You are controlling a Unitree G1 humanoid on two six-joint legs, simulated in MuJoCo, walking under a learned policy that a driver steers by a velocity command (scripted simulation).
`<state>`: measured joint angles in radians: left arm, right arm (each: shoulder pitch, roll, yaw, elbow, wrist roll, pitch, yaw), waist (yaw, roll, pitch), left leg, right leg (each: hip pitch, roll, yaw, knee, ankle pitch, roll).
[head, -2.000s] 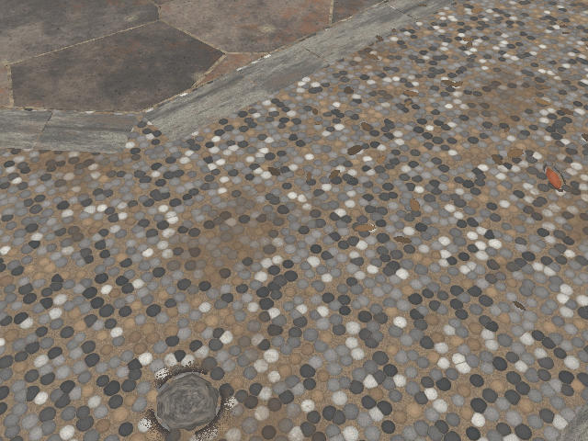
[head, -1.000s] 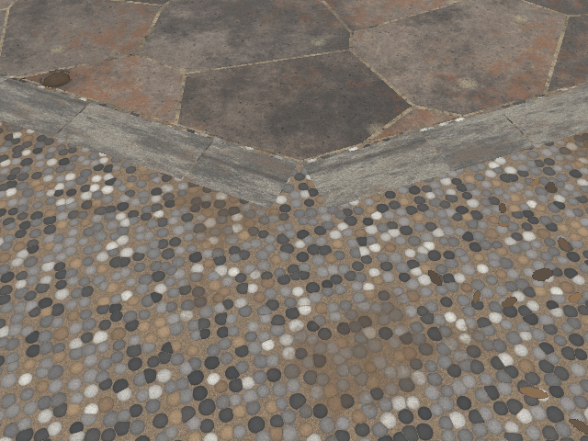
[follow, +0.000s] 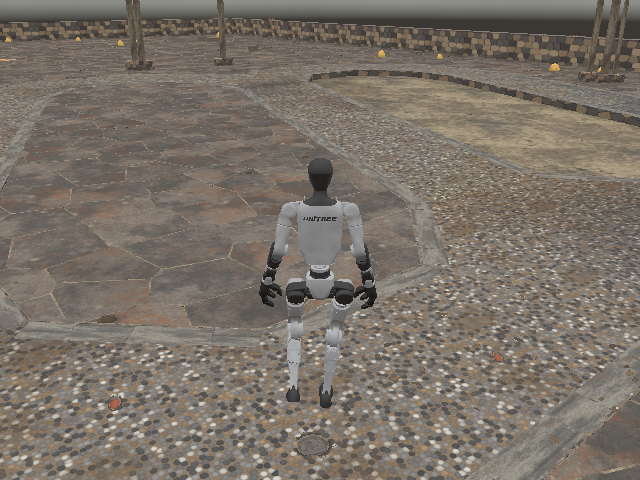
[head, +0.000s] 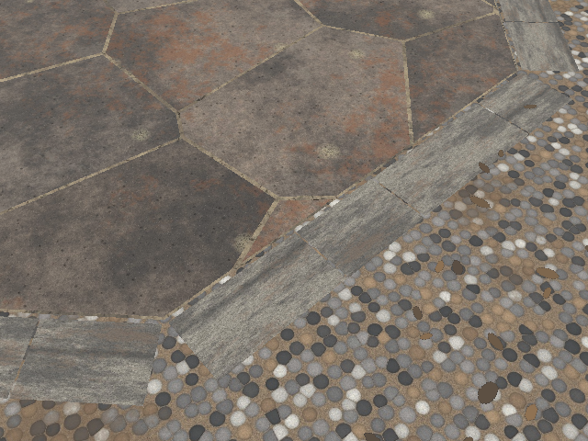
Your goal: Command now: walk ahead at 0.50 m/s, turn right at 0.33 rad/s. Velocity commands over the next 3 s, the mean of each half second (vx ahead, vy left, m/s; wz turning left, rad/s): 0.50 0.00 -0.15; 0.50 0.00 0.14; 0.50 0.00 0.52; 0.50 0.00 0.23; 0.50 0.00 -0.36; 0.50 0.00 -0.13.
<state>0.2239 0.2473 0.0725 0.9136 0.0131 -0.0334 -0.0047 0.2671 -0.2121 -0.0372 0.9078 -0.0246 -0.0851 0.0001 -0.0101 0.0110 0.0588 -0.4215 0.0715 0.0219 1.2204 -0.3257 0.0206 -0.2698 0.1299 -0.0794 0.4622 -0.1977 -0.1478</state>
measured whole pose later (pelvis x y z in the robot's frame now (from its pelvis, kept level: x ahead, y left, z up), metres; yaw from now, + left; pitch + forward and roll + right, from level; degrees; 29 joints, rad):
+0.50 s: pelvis +0.28 +0.04 +0.00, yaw -3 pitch +0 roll +0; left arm 0.40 0.23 0.03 1.02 0.01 -0.08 0.01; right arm 0.14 -0.23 -0.04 0.86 -0.03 -0.07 0.01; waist 0.03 -0.01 0.06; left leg -0.37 -0.04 0.10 0.54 -0.17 0.09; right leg -0.20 0.07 0.03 1.10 -0.40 -0.11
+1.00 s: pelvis +0.54 -0.01 -0.01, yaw +3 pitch +1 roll +1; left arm 0.03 0.21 0.02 0.82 0.04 -0.09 0.00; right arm 0.44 -0.22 -0.05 1.01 0.00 -0.06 0.00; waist -0.07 0.01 0.05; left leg -0.15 -0.04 -0.03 0.83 -0.45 0.08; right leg -0.42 -0.01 -0.07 0.55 -0.15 -0.05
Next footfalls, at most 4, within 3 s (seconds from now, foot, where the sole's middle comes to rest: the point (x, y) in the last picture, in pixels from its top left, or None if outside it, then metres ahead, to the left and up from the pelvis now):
0.40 left None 0.40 0.11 -0.77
0.94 right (347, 354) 0.67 -0.10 -0.77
1.48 left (246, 279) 0.89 0.15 -0.77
2.06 right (247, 179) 1.25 0.17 -0.77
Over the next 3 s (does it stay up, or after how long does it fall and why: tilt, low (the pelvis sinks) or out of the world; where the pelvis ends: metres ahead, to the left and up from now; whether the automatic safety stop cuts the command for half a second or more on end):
stays up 1.53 0.34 0.01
